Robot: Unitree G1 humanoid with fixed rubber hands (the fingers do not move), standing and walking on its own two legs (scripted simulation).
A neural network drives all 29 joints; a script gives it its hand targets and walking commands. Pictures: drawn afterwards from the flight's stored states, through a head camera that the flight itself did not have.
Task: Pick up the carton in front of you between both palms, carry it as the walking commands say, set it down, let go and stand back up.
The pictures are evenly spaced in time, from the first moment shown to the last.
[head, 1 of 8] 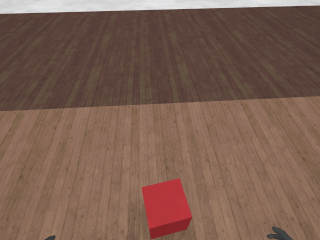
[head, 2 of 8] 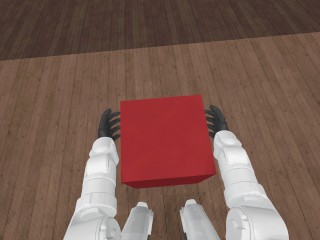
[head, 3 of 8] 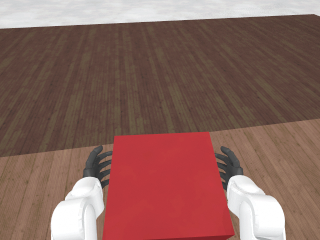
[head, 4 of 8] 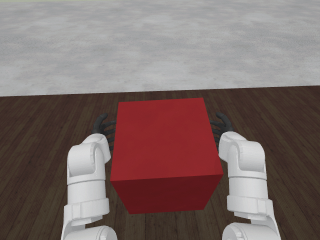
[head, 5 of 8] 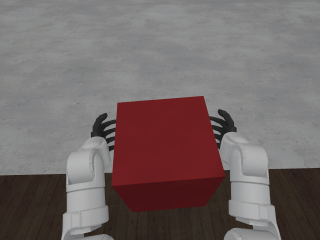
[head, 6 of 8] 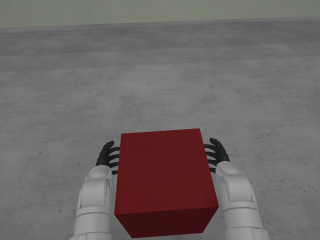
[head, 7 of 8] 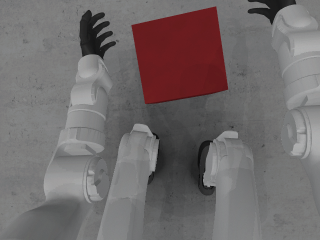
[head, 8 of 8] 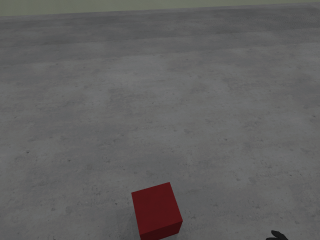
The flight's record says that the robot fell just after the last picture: no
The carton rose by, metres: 0.68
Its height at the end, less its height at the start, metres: -0.25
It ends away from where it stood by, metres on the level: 5.25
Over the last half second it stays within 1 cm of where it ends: yes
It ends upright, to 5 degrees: yes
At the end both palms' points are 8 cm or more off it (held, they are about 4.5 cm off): yes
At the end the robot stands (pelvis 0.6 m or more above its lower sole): yes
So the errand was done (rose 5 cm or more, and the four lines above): yes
